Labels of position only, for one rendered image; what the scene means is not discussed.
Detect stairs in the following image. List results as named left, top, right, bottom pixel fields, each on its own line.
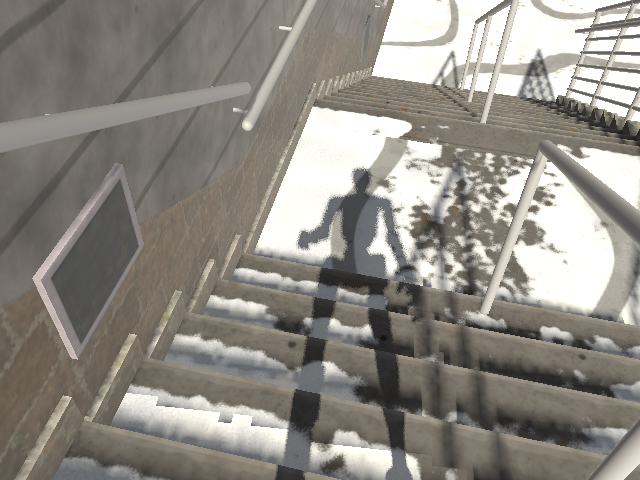
left=323, top=76, right=640, bottom=147
left=53, top=253, right=640, bottom=480

